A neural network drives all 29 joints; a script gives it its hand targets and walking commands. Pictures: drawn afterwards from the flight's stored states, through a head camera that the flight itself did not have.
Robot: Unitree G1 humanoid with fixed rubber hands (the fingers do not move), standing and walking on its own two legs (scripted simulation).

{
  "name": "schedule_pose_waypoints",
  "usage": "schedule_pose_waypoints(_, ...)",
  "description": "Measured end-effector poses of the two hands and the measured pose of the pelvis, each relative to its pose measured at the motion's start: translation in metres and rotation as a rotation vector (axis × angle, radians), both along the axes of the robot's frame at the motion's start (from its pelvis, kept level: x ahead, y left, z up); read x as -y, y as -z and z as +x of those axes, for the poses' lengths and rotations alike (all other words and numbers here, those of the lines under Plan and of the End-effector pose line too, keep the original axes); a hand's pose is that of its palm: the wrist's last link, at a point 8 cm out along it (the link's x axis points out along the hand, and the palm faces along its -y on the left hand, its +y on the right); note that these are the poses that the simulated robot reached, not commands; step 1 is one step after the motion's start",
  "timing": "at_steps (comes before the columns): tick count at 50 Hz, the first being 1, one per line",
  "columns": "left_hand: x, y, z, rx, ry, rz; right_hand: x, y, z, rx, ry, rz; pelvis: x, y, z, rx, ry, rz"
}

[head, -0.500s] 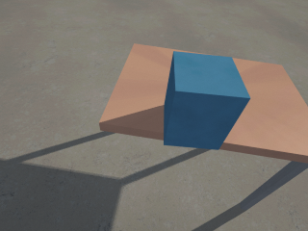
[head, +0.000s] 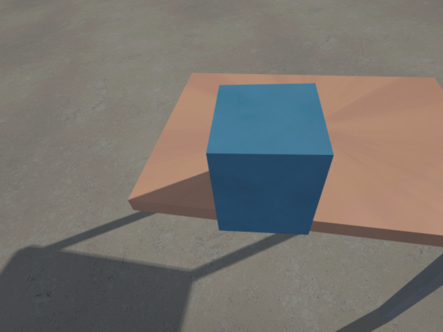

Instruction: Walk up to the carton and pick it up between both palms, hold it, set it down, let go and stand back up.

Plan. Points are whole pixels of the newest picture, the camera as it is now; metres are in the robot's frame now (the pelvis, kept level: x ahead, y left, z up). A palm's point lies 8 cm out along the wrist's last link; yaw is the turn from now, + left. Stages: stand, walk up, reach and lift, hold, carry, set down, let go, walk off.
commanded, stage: walk up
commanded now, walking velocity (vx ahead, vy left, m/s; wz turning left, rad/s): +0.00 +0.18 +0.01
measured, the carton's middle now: (264, 161) +0.47 -0.06 +0.04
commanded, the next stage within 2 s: none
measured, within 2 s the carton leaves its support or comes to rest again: neither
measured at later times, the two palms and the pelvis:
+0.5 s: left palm out of the picture -0.06 +0.36 -0.17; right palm out of the picture +0.06 -0.09 -0.13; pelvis -0.01 +0.13 -0.01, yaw +3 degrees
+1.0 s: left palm out of the picture -0.05 +0.39 -0.15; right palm out of the picture -0.01 -0.05 -0.15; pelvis +0.01 +0.16 +0.00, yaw +3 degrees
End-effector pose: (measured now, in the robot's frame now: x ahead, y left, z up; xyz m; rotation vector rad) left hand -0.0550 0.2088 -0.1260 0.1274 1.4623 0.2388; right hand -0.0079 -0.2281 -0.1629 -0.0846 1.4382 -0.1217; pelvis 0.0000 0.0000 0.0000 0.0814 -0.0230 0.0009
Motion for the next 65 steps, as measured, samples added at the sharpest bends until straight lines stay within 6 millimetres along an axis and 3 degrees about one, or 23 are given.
schedule_pose_waypoints(6, -0.033, -0.013, -0.002, -0.016, -0.021, 0.08, -0.005, 0.002, 0.014, -0.002, -0.009, 0.0, -0.016, -0.001, 0.004, -0.022, -0.011, 0.008)
schedule_pose_waypoints(12, -0.07, -0.015, 0.004, 0.02, -0.026, 0.109, -0.031, 0.0, 0.04, 0.046, -0.035, -0.018, -0.044, -0.001, 0.003, -0.032, -0.027, 0.003)
schedule_pose_waypoints(17, -0.103, 0.003, 0.006, 0.047, -0.029, 0.074, -0.067, -0.007, 0.067, 0.113, -0.083, -0.05, -0.075, 0.005, -0.003, -0.034, -0.04, -0.03)
schedule_pose_waypoints(21, -0.135, 0.032, 0.004, 0.051, -0.034, 0.016, -0.1, -0.015, 0.082, 0.191, -0.117, -0.105, -0.108, 0.017, -0.008, -0.032, -0.041, -0.085)
schedule_pose_waypoints(24, -0.151, 0.045, 0.0, 0.017, -0.032, -0.04, -0.128, -0.03, 0.074, 0.227, -0.108, -0.12, -0.125, 0.014, -0.007, -0.017, -0.042, -0.101)
schedule_pose_waypoints(30, -0.162, 0.036, -0.005, -0.016, -0.065, -0.124, -0.16, -0.048, 0.046, 0.165, -0.102, -0.138, -0.156, -0.004, -0.005, -0.023, -0.05, -0.152)
schedule_pose_waypoints(38, -0.179, 0.029, -0.039, -0.159, -0.077, -0.105, -0.189, -0.035, 0.019, 0.089, -0.08, -0.102, -0.176, -0.001, -0.002, -0.039, -0.037, -0.115)
schedule_pose_waypoints(43, -0.182, 0.028, -0.032, -0.164, -0.062, -0.07, -0.199, -0.02, 0.006, 0.058, -0.06, -0.058, -0.177, 0.004, 0.003, -0.029, -0.033, -0.083)
schedule_pose_waypoints(47, -0.18, 0.027, -0.015, -0.136, -0.035, -0.044, -0.197, -0.013, 0.001, 0.061, -0.037, -0.033, -0.17, 0.007, 0.007, -0.022, -0.036, -0.077)
schedule_pose_waypoints(52, -0.17, 0.022, 0.021, -0.062, 0.006, -0.032, -0.165, -0.022, -0.002, 0.045, -0.015, -0.071, -0.149, 0.0, 0.011, -0.029, -0.048, -0.114)
schedule_pose_waypoints(58, -0.129, 0.027, 0.063, 0.047, 0.02, -0.046, -0.119, -0.019, 0.001, -0.007, -0.027, -0.082, -0.113, 0.005, 0.018, -0.029, -0.03, -0.08)
schedule_pose_waypoints(62, -0.099, 0.026, 0.075, 0.076, 0.016, -0.018, -0.09, -0.002, 0.012, -0.008, -0.018, -0.063, -0.09, 0.012, 0.025, -0.015, -0.034, -0.079)
schedule_pose_waypoints(65, -0.095, 0.012, 0.075, 0.125, -0.001, 0.029, -0.07, 0.0, 0.023, -0.015, -0.045, -0.07, -0.082, 0.008, 0.021, -0.01, -0.043, -0.034)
